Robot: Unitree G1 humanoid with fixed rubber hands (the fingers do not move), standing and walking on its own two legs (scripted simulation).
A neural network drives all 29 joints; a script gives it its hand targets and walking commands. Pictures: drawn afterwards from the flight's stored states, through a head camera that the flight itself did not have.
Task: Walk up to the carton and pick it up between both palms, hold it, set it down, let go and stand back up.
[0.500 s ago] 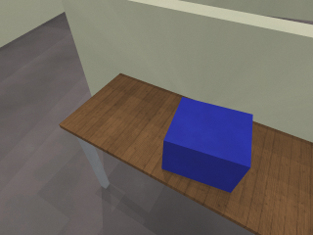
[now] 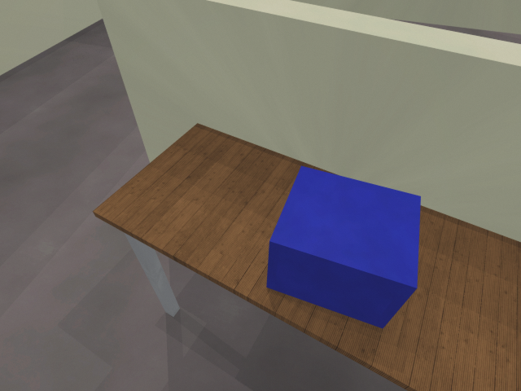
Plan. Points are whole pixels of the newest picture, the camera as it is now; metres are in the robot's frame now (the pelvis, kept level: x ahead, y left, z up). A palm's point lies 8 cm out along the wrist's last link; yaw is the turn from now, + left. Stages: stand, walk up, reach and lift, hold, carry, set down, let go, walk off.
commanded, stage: walk up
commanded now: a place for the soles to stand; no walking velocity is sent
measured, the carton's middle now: (340, 243) +0.40 -0.13 -0.04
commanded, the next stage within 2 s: reach and lift in 0.44 s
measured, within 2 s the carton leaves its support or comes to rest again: neither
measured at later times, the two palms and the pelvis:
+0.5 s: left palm out of the picture +0.00 +0.24 -0.14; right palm out of the picture +0.03 -0.23 -0.15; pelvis +0.01 +0.00 +0.00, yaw -1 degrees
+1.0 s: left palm out of the picture +0.11 +0.20 -0.13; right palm out of the picture +0.07 -0.28 -0.12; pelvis -0.04 -0.05 -0.03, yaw -8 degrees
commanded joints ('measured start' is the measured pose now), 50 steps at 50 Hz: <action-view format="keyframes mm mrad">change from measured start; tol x16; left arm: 1 67 137 25 -20 -2 -6 7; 22 65 140 30 7 -1 -10 11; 23 -725 294 100 -494 -39 189 -8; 36 101 74 266 -815 123 784 -75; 50 -331 224 211 -945 -39 488 -14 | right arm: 1 46 -126 -19 -27 2 -10 -6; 22 16 -107 -8 -1 -2 -11 -8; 23 -682 -86 -149 -239 -131 -19 37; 34 -145 -284 68 -232 168 209 53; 44 -293 -5 9 -802 17 97 17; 50 -181 14 -26 -761 29 134 -11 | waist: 1 0 10 45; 22 -4 -16 40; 31 -47 129 -398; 40 66 -105 -114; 50 5 0 -331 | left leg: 1 -214 118 -107 -108 229 20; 22 -174 126 -91 -96 273 19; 25 -632 134 121 68 -199 -31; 28 -591 146 123 133 36 -54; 31 -197 161 73 227 754 -113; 33 -81 137 91 210 814 -135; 40 -367 61 206 70 114 -51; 50 -576 154 201 183 -27 -29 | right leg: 1 115 -140 180 -122 48 -39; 22 126 -144 182 -131 156 -36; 23 -147 0 226 179 -59 -18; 25 -41 -18 252 271 -212 -28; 35 111 79 227 186 678 -21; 45 56 -108 513 28 -92 37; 50 162 -150 572 81 84 15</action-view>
